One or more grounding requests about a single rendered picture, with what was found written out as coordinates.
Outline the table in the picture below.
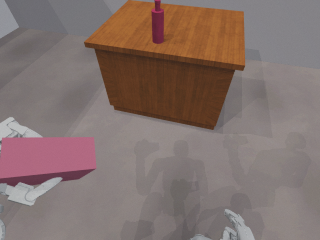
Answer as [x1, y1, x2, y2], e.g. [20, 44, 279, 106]
[84, 0, 245, 130]

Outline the robot left hand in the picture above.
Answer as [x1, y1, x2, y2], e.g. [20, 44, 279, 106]
[0, 117, 63, 207]

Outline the sponge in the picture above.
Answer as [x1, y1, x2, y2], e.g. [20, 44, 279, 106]
[0, 137, 97, 187]

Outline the robot right hand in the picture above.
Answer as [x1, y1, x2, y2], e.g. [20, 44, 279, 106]
[220, 209, 255, 240]

